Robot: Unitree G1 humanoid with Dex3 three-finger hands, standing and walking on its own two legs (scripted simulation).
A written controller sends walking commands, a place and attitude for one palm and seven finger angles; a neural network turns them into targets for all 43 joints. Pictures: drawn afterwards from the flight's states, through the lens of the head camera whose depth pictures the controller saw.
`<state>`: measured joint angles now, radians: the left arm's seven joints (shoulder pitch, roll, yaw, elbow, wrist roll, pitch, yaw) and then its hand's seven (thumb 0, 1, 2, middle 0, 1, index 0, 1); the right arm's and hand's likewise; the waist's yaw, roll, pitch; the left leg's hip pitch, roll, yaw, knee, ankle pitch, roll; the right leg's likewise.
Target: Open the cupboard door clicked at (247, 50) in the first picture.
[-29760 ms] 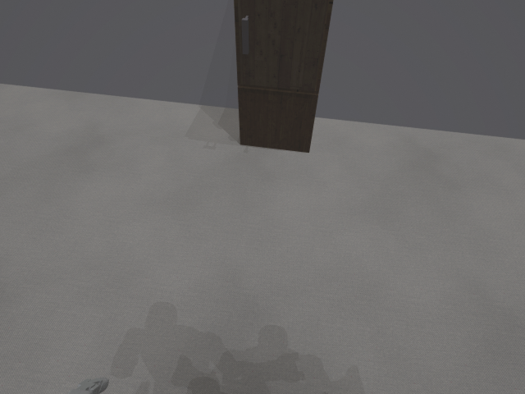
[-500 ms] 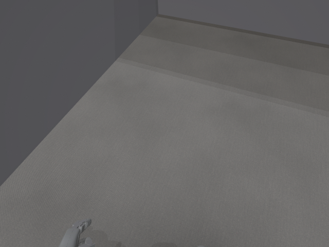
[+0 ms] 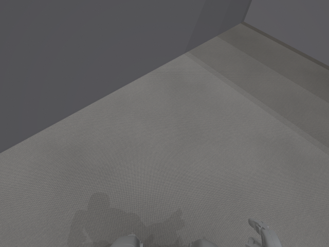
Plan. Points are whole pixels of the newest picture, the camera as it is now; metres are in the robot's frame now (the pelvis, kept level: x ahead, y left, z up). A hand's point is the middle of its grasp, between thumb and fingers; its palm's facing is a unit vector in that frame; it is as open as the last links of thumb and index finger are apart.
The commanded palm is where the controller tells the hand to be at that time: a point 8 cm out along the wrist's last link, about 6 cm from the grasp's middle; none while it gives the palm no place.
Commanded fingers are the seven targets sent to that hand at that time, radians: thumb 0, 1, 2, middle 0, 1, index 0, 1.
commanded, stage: turn to face it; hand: left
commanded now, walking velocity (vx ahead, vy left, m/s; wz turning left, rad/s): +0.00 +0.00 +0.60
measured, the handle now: out of the picture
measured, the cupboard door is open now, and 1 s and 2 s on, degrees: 47 47 47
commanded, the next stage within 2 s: none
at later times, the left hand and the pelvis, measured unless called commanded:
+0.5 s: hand out of the picture +0.06 +0.13 -0.13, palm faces +0.25 -0.93 -0.27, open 7.3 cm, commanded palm none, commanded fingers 0.00 0.90 0.90 -0.20 -0.30 -0.20 -0.30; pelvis +0.02 -0.07 +0.02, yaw +17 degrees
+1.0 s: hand out of the picture -0.04 +0.19 -0.15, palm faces +0.58 -0.78 -0.24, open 7.4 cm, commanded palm none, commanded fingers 0.00 0.90 0.90 -0.20 -0.30 -0.20 -0.30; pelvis +0.01 -0.04 +0.02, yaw +34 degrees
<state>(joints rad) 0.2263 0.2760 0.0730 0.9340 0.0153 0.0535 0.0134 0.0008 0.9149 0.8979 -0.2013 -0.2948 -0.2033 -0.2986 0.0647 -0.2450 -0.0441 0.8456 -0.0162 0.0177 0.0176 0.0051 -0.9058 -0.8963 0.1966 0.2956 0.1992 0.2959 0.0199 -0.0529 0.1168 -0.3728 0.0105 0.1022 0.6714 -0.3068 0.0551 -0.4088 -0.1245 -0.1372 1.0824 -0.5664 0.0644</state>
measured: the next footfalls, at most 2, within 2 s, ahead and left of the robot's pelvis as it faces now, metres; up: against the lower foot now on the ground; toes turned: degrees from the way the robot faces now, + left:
right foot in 0.34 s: +0.06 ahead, -0.17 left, +0.00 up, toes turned +9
left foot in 0.78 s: +0.01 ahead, +0.05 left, +0.00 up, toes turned +34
